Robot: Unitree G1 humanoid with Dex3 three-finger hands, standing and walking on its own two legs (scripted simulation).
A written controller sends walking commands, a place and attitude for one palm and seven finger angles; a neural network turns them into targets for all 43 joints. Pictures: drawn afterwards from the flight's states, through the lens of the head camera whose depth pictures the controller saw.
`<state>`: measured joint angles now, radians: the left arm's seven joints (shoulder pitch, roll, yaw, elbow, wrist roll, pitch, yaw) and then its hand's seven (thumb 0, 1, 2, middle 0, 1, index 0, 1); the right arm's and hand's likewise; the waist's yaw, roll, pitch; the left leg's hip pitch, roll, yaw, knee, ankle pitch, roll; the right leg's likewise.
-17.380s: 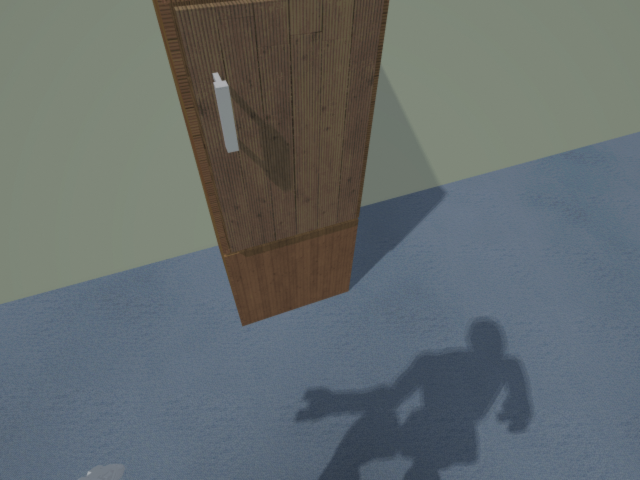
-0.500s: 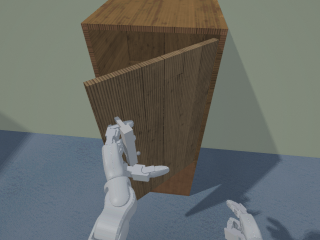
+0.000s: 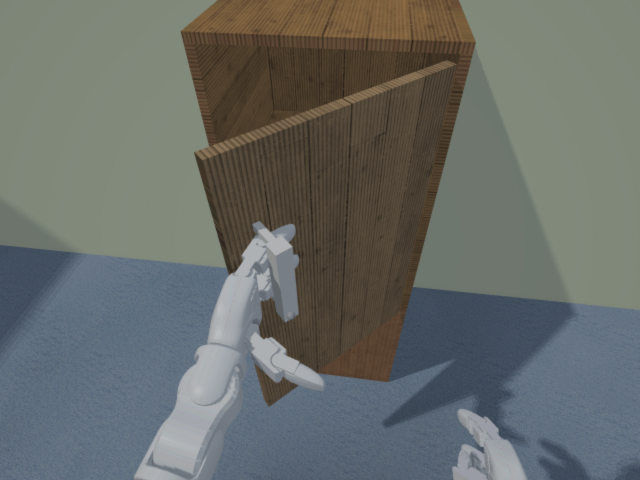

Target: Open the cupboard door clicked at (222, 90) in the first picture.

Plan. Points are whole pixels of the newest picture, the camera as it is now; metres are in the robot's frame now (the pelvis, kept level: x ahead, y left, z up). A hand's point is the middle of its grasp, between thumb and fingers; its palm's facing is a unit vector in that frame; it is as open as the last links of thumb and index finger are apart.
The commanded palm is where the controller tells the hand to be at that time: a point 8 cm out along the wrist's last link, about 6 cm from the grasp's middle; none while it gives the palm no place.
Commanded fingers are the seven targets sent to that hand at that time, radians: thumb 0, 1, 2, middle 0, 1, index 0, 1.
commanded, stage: slide the hand sideways off the handle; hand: left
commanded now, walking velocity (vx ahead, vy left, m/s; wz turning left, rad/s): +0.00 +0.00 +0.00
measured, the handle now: (274, 272) +0.34 +0.09 +0.10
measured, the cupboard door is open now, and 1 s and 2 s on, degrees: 45 45 45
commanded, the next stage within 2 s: draw the hand back to the body in 1.00 s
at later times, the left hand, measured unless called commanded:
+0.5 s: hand (265, 349) +0.23 +0.08 +0.10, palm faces -0.05 -1.00 -0.03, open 16.3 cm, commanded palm +0.21 +0.14 +0.10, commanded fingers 0.00 -0.50 0.30 -0.15 -0.30 -0.15 -0.30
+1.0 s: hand (211, 372) +0.21 +0.14 +0.09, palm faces -0.01 -1.00 -0.05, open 16.2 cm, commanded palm +0.18 +0.19 +0.10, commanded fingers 0.00 -0.50 0.30 -0.15 -0.30 -0.15 -0.30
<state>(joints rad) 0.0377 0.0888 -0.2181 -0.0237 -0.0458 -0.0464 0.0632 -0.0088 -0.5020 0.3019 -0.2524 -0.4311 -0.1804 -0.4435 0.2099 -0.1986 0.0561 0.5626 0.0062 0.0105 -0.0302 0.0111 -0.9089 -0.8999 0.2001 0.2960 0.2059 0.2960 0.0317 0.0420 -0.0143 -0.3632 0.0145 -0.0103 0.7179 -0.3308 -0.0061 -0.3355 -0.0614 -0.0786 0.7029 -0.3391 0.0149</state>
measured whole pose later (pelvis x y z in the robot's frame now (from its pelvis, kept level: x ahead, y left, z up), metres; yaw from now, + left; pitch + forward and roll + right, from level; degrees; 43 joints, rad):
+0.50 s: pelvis +0.02 -0.02 +0.00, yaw -2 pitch +0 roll +0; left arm 0.41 0.14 -0.09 -0.30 -0.12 -0.09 -0.03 -0.01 -0.50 0.30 -0.18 -0.32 -0.16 -0.31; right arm 0.24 -0.23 0.04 0.50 0.01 -0.11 -0.02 0.01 -0.91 -0.90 0.20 0.30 0.20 0.30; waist 0.02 0.04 -0.04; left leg -0.35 0.05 0.00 0.71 -0.36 -0.04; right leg -0.34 -0.02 -0.07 0.71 -0.37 -0.01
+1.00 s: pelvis +0.03 -0.02 -0.01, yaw -1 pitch +3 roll -1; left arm 0.61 0.20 0.09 -0.39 -0.25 -0.15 -0.20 -0.01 -0.50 0.30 -0.18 -0.31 -0.18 -0.31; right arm 0.27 -0.22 0.02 0.49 0.03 -0.17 -0.04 0.01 -0.91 -0.90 0.20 0.30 0.21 0.30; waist 0.03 0.05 -0.08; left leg -0.45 0.05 -0.02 0.82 -0.43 -0.03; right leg -0.43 -0.03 -0.08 0.81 -0.43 -0.01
